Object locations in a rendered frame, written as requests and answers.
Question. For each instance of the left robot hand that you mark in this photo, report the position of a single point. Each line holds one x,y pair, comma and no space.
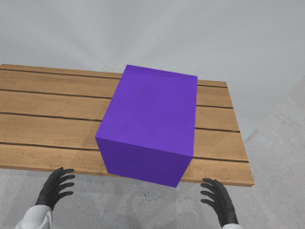
49,194

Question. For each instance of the right robot hand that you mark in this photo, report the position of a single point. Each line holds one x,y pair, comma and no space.
222,203

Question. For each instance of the carton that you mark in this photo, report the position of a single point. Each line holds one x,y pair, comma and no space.
147,132

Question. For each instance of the robot left forearm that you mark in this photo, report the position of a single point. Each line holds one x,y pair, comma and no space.
37,217

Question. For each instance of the table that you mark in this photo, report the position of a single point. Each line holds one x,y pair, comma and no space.
49,118

